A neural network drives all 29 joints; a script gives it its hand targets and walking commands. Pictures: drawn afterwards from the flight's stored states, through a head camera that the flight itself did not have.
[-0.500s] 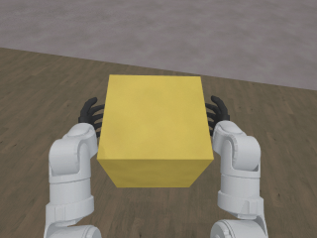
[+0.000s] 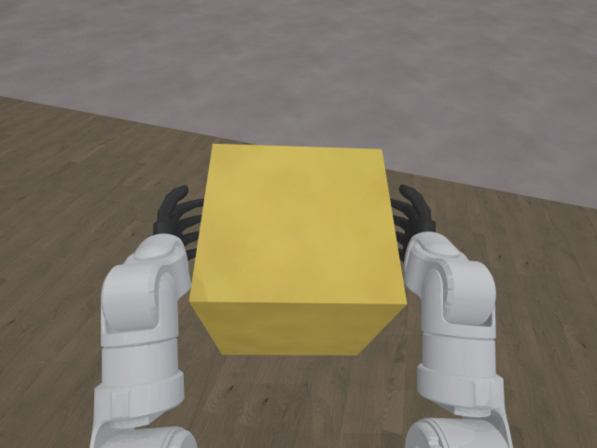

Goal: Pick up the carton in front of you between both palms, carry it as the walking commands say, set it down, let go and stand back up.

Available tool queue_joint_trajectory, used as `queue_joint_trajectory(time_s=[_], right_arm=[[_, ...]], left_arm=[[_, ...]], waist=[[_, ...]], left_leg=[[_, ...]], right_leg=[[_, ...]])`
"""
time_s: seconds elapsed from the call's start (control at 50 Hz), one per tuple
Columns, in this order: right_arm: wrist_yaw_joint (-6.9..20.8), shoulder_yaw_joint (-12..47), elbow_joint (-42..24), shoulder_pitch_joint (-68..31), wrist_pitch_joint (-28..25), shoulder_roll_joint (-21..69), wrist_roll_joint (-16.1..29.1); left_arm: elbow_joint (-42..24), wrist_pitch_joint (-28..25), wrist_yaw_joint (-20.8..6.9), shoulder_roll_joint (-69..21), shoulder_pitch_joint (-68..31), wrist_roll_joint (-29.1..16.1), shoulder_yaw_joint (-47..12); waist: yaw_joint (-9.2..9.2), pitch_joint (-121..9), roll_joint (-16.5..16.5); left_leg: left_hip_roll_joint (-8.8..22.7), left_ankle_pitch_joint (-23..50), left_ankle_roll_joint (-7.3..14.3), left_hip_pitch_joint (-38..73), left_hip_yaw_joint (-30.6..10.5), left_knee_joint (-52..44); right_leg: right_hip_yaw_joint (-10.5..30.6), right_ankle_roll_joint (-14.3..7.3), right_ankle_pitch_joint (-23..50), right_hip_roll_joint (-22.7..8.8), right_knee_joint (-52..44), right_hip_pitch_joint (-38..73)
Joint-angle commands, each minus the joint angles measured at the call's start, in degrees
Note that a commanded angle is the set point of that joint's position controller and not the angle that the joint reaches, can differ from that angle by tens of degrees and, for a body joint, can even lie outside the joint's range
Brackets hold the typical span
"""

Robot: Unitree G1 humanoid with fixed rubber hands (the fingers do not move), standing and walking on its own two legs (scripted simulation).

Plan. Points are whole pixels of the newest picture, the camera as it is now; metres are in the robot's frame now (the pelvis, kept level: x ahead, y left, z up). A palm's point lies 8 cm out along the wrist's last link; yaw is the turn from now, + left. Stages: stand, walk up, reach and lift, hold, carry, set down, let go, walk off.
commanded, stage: carry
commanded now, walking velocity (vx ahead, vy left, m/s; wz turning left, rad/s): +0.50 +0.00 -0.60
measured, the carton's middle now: (293, 262) +0.36 +0.00 +0.07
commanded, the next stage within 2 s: none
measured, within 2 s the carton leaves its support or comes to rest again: neither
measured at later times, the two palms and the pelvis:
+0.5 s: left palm (265, 123) +0.66 +0.05 +0.10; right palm (425, 151) +0.58 -0.23 +0.10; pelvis +0.30 +0.00 -0.03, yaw -19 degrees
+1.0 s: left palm (371, 81) +0.92 -0.19 +0.06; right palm (495, 120) +0.74 -0.44 +0.07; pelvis +0.56 -0.12 -0.07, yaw -35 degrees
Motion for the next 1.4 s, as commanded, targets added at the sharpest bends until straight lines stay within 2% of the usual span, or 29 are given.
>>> queue_joint_trajectory(time_s=[0.0, 0.04, 0.06, 0.1, 0.22, 0.36, 0.42, 0.44, 0.46, 0.48, 0.5, 0.52, 0.54, 0.58, 0.64, 0.7, 0.76, 0.86, 0.9, 0.94, 0.96, 0.98, 1.0, 1.02, 1.04, 1.06, 1.1, 1.22, 1.38], right_arm=[[4.0, 34.4, -1.9, -28.4, 2.3, 40.9, 12.4], [3.7, 33.2, -3.1, -32.5, 2.2, 44.0, 12.0], [3.9, 32.4, -2.5, -33.0, 1.9, 45.4, 11.1], [4.5, 33.1, -1.2, -33.0, 1.0, 48.3, 10.8], [5.4, 37.9, -2.8, -32.2, -1.5, 51.3, 12.4], [4.8, 38.8, -4.1, -30.7, -0.9, 47.5, 12.8], [4.7, 36.9, -1.9, -28.2, 0.0, 44.8, 11.1], [4.6, 35.8, -0.7, -27.1, 0.2, 44.2, 10.1], [4.5, 34.3, 0.7, -24.9, 0.3, 43.5, 8.9], [4.3, 32.3, 1.8, -23.0, 0.4, 42.0, 7.8], [3.8, 30.0, 3.8, -22.4, 0.4, 39.5, 6.3], [3.4, 30.6, 3.2, -25.2, 0.1, 38.6, 7.1], [3.7, 31.8, 2.7, -25.0, -0.3, 43.0, 9.1], [5.3, 35.2, -2.3, -33.6, -1.6, 50.4, 12.9], [7.1, 39.2, -4.2, -37.8, -3.6, 54.6, 17.1], [7.7, 40.3, -3.7, -33.5, -4.3, 53.1, 18.1], [7.9, 40.7, -4.6, -31.6, -4.3, 50.8, 18.5], [7.2, 40.1, -5.7, -30.3, -2.7, 46.8, 18.7], [6.8, 39.3, -4.8, -29.2, -1.6, 45.0, 18.1], [6.3, 38.2, -4.0, -28.9, -0.4, 44.0, 17.2], [6.0, 37.6, -3.5, -29.4, 0.1, 43.6, 16.7], [5.8, 37.0, -3.2, -30.8, 0.5, 43.4, 16.0], [5.5, 36.6, -1.4, -30.5, 1.6, 43.2, 15.5], [5.1, 35.5, -1.2, -29.6, 2.0, 42.7, 15.2], [4.7, 35.0, -2.9, -31.2, 2.0, 43.2, 14.6], [4.7, 34.6, -3.8, -33.1, 2.0, 45.4, 14.3], [5.0, 33.7, -3.8, -35.2, 1.2, 48.5, 12.7], [6.1, 38.4, -4.4, -33.1, -0.7, 51.4, 13.3], [6.4, 39.4, -3.5, -31.9, 0.4, 47.0, 14.8]], left_arm=[[0.1, 2.3, -4.0, -38.7, -27.3, -14.0, -33.8], [-2.9, 2.2, -5.0, -44.7, -34.0, -17.7, -36.5], [-3.7, 1.9, -5.7, -47.9, -38.2, -19.4, -38.4], [-4.5, 0.8, -6.9, -51.5, -42.0, -21.7, -40.2], [-3.0, -1.2, -7.4, -51.8, -35.9, -19.7, -39.9], [-3.0, -0.6, -6.6, -47.2, -31.3, -18.1, -38.9], [-0.5, 0.1, -6.6, -45.9, -29.6, -17.6, -38.3], [0.4, 0.2, -6.5, -45.8, -29.4, -17.6, -38.1], [1.1, 0.2, -6.5, -45.5, -30.1, -17.3, -37.9], [2.1, 0.3, -6.5, -45.9, -29.9, -16.9, -37.7], [4.3, 0.7, -6.3, -45.6, -30.8, -16.9, -37.6], [4.1, 0.5, -6.1, -45.9, -31.2, -17.0, -36.6], [1.7, 0.2, -5.9, -47.1, -33.8, -17.4, -36.9], [-0.4, -0.8, -5.9, -51.9, -37.9, -17.1, -37.2], [-0.5, -2.5, -5.8, -53.8, -36.2, -15.1, -37.8], [-0.8, -3.4, -4.9, -51.9, -31.7, -12.7, -38.2], [-2.5, -3.3, -4.2, -49.5, -29.5, -11.5, -38.3], [-5.3, -1.3, -3.9, -44.9, -29.1, -11.7, -37.7], [-4.7, 0.0, -3.9, -42.6, -27.9, -11.3, -36.6], [-3.4, 1.1, -3.8, -40.2, -26.1, -10.8, -34.9], [-3.1, 1.5, -3.9, -40.1, -26.1, -10.6, -34.4], [-2.5, 1.8, -4.0, -39.9, -26.1, -10.2, -33.4], [-0.4, 2.3, -3.7, -37.9, -26.3, -10.1, -31.8], [-0.7, 2.6, -3.5, -37.0, -26.9, -11.3, -32.3], [-1.2, 2.6, -4.0, -41.2, -28.5, -13.3, -34.1], [-2.9, 2.3, -4.8, -45.1, -32.5, -15.9, -36.1], [-5.6, 1.4, -6.7, -51.4, -41.2, -20.4, -40.4], [-4.5, -1.3, -7.8, -52.5, -36.2, -19.7, -40.8], [-2.7, -0.9, -6.2, -45.7, -29.6, -14.9, -37.7]], waist=[[5.48, -29.6, -12.6], [3.01, -21.2, 0.8], [1.76, -18.3, 3.0], [0.46, -17.1, 0.6], [2.48, -21.1, -3.9], [5.07, -18.9, -5.5], [4.57, -17.4, -5.9], [2.44, -18.9, -5.4], [-1.5, -22.1, -3.9], [-2.45, -25.5, 3.0], [-3.1, -27.5, 10.9], [-4.92, -32.5, 17.8], [-4.81, -29.3, 10.9], [-3.06, -19.9, 2.3], [-2.52, -17.4, 6.0], [-3.23, -18.8, 9.2], [-4.21, -18.3, 8.2], [-6.37, -14.1, 6.3], [-5.13, -14.4, 7.2], [-0.88, -17.3, 8.6], [2.25, -19.4, 6.2], [2.36, -19.6, -0.6], [1.89, -22.4, -11.7], [4.63, -30.2, -15.0], [4.56, -28.1, -9.3], [3.03, -22.9, -3.4], [0.64, -19.1, 2.7], [2.39, -21.9, -4.2], [5.76, -16.0, -5.0]], left_leg=[[2.4, -6.1, -4.4, -37.5, -5.2, 32.1], [6.0, 0.6, -1.9, -34.3, -6.2, 19.8], [6.9, 2.4, -1.9, -31.1, -6.3, 14.4], [7.9, 3.6, -2.6, -25.9, -5.2, 6.8], [8.2, 20.0, -4.8, -29.3, -3.3, -7.5], [4.1, 25.8, -3.8, -30.3, -1.9, -24.7], [1.7, 34.0, -3.5, -15.4, -0.4, -38.8], [2.6, 39.0, -3.0, -4.6, 0.2, -42.1], [9.1, 44.6, -1.6, 10.8, -4.6, -41.4], [23.2, 64.7, 0.2, 25.8, -16.8, -33.0], [31.7, 79.7, 4.6, 34.1, -30.5, -26.9], [36.6, 63.5, 14.5, 39.0, -38.7, -27.1], [32.5, 41.1, 14.1, 31.1, -38.6, -32.0], [25.9, 30.4, 9.3, 16.4, -28.3, -37.6], [23.1, 33.7, 6.4, 10.5, -16.7, -39.8], [22.4, 48.9, 5.6, 16.6, -9.7, -37.9], [20.7, 57.2, 3.9, 20.1, -3.6, -36.9], [17.1, 56.4, 0.8, 22.7, 4.3, -35.6], [17.3, 62.7, -0.9, 21.9, 7.1, -30.2], [19.0, 66.9, -3.0, 19.0, 9.3, -17.9], [18.2, 60.4, -3.9, 12.6, 11.1, -6.0], [14.5, 24.1, -4.5, -1.7, 9.0, 4.9], [6.8, -8.4, -6.3, -19.8, 5.9, 19.0], [4.2, -11.0, -6.3, -31.4, -1.6, 30.3], [8.0, -6.9, -4.4, -34.8, -5.3, 28.3], [9.7, -3.2, -3.7, -34.2, -6.1, 21.7], [11.7, 1.5, -4.4, -26.8, -5.8, 10.7], [11.1, 19.0, -4.3, -28.2, -2.0, -4.4], [5.1, 38.0, -0.8, -28.2, 4.3, -28.9]], right_leg=[[44.9, -19.5, 11.5, -26.2, 0.1, 52.6], [37.9, -13.7, -2.5, -19.5, -4.7, 35.4], [35.8, -12.2, -2.2, -18.1, -6.1, 27.9], [32.0, -10.6, -2.0, -15.8, -8.2, 20.2], [24.3, -7.0, 28.3, -11.3, -1.9, 30.1], [25.8, -5.0, 30.2, -6.3, 4.1, 38.2], [23.9, -2.7, 24.2, -3.5, 9.8, 31.5], [22.1, -1.3, 21.6, -2.9, 15.3, 25.7], [19.7, 0.6, 12.8, -2.1, 26.4, 15.2], [14.4, 2.0, -22.5, 0.1, 35.4, 1.2], [10.0, 3.7, -39.1, 3.0, 45.3, -9.1], [11.2, 4.3, -38.7, 1.3, 55.4, -18.0], [11.5, 2.9, -35.5, -2.0, 56.1, -19.6], [9.9, 3.1, -29.0, -4.6, 48.5, -16.8], [7.9, 4.0, -24.9, -5.8, 38.3, -12.7], [5.7, 3.9, -18.8, -5.6, 31.5, -15.7], [3.4, 3.3, -10.3, -4.9, 23.1, -16.4], [-2.5, 0.9, 4.4, -1.9, 2.8, -10.2], [-4.5, -1.0, 7.8, 0.4, -2.0, -2.4], [-5.0, -3.2, 7.1, 1.4, -4.4, 9.6], [-2.7, -4.2, 10.2, -0.2, -8.7, 20.8], [6.0, -4.8, 20.7, -6.8, -2.9, 33.0], [26.6, -11.7, 49.2, -20.0, 7.6, 47.4], [41.5, -21.4, 31.8, -25.0, 2.8, 55.7], [40.7, -20.0, 11.7, -22.4, -1.2, 51.1], [37.4, -16.4, 4.8, -19.7, -3.1, 42.0], [31.3, -13.1, 5.0, -17.6, -5.5, 27.4], [19.1, -7.2, 26.1, -14.9, -3.0, 30.9], [9.8, -0.7, 26.0, -9.8, 1.3, 38.6]])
